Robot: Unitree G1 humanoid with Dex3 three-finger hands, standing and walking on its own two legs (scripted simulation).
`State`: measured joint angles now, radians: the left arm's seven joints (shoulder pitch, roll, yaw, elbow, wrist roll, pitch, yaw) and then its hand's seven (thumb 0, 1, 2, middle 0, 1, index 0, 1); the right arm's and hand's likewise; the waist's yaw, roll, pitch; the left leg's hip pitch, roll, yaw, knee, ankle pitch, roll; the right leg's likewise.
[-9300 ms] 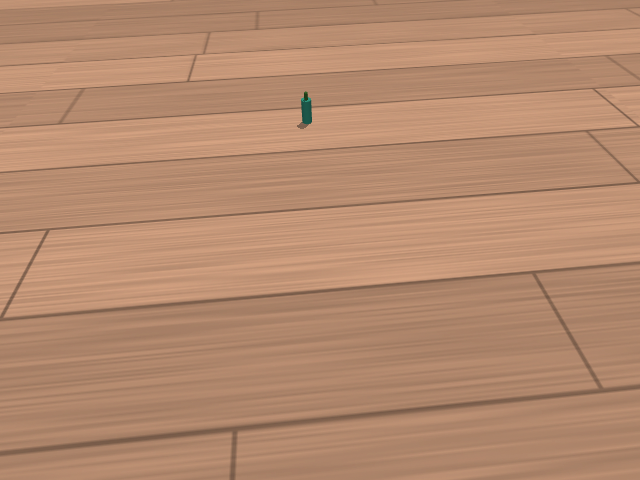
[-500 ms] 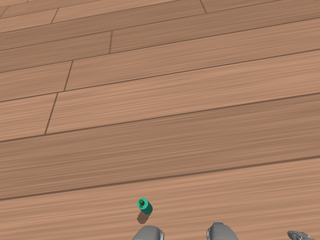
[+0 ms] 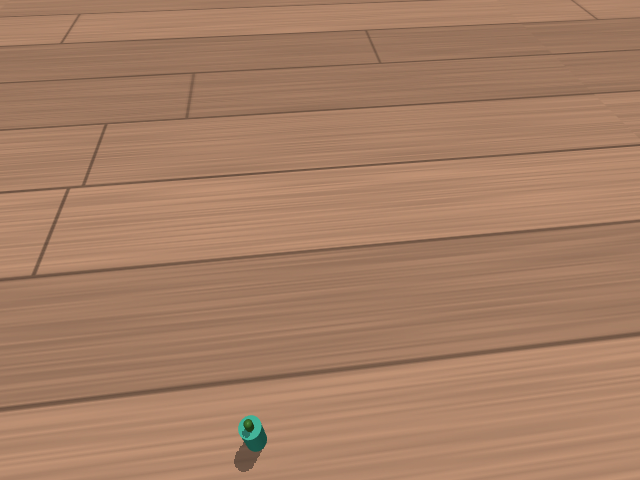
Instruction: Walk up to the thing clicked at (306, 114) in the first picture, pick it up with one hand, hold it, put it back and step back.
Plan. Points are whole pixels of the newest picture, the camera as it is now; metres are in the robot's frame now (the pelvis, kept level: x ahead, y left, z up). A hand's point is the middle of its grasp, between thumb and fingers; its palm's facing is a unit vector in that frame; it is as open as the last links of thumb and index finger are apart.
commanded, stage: stand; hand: left
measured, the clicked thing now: (252, 432) +0.34 +0.19 -0.66
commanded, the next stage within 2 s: none
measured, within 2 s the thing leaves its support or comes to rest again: neither
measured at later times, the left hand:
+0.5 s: hand out of the picture +0.12 +0.28 -0.12, palm faces -0.02 -0.93 -0.36, open 7.4 cm
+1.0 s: hand out of the picture +0.06 +0.28 -0.13, palm faces -0.03 -0.94 -0.34, open 7.4 cm
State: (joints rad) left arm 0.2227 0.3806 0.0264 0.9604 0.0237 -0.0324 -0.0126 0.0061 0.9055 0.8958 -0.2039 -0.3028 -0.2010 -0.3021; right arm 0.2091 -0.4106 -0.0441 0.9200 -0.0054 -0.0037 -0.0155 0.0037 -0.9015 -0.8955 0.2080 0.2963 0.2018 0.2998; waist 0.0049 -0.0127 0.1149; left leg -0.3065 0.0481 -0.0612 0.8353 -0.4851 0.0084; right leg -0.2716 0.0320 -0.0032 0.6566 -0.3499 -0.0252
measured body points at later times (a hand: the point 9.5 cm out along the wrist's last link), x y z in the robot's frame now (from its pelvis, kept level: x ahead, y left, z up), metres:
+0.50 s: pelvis +0.01 +0.02 +0.02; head +0.01 +0.02 +0.47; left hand +0.12 +0.33 -0.10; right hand +0.11 -0.27 -0.11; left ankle +0.03 +0.16 -0.72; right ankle +0.00 -0.11 -0.72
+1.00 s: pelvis +0.00 +0.03 +0.03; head +0.00 +0.03 +0.48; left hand +0.06 +0.33 -0.11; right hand +0.08 -0.28 -0.10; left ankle +0.03 +0.16 -0.72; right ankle +0.00 -0.11 -0.72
